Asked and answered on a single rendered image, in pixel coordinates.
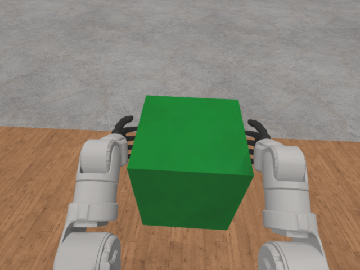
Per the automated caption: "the right robot upper arm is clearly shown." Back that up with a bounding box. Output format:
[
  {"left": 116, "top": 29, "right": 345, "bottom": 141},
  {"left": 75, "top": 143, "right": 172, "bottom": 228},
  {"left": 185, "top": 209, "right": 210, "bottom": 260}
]
[{"left": 258, "top": 241, "right": 329, "bottom": 270}]

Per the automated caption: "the robot left forearm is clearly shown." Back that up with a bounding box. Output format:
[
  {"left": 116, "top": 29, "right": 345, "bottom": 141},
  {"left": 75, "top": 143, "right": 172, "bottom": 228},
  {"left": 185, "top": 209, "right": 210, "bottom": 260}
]
[{"left": 53, "top": 133, "right": 128, "bottom": 270}]

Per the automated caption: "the robot left hand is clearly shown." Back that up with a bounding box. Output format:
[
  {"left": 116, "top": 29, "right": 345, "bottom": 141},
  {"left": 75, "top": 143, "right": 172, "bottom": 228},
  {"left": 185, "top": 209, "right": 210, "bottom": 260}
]
[{"left": 112, "top": 116, "right": 138, "bottom": 159}]

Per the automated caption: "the carton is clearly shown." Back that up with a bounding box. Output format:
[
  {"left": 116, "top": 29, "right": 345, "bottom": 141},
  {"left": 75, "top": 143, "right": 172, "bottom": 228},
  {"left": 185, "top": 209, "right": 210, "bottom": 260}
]
[{"left": 127, "top": 95, "right": 254, "bottom": 230}]

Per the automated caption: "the robot right forearm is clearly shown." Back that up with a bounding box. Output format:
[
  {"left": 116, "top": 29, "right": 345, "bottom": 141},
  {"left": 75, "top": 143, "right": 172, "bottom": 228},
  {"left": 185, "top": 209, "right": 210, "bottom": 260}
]
[{"left": 253, "top": 139, "right": 330, "bottom": 270}]

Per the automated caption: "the robot right hand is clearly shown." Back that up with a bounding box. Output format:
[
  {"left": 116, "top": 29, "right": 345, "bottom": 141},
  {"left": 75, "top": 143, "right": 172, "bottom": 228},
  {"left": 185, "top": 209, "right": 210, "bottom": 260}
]
[{"left": 245, "top": 119, "right": 271, "bottom": 164}]

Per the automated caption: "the left robot upper arm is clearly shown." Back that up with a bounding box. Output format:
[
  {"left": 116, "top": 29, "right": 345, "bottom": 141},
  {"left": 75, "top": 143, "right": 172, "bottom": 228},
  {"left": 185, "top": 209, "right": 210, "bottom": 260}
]
[{"left": 54, "top": 232, "right": 121, "bottom": 270}]

